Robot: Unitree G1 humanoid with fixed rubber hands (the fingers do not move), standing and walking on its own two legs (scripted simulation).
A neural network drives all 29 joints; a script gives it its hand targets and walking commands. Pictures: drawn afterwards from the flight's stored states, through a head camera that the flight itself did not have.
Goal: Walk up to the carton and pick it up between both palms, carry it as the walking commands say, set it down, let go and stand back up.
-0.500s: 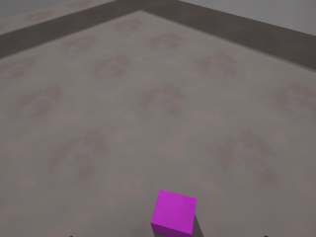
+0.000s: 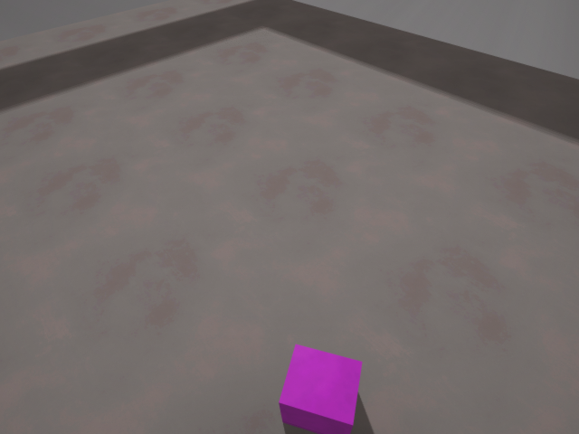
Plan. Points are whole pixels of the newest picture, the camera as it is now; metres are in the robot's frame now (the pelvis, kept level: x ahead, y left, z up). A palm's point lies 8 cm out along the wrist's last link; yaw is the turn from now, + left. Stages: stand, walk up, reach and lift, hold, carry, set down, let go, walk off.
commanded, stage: stand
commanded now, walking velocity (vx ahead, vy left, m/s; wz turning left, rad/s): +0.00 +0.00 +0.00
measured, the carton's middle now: (321, 393) +0.40 -0.04 -0.67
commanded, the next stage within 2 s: none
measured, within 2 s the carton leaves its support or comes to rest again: neither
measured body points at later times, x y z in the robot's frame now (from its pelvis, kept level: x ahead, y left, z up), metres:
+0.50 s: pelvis -0.01 +0.01 +0.00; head -0.03 +0.00 +0.45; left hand +0.04 +0.29 -0.13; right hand +0.04 -0.26 -0.13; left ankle -0.01 +0.14 -0.74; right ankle +0.03 -0.09 -0.74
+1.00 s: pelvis -0.01 +0.02 +0.00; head -0.02 +0.01 +0.45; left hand +0.05 +0.30 -0.12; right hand +0.06 -0.26 -0.13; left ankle -0.01 +0.14 -0.74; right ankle +0.03 -0.09 -0.74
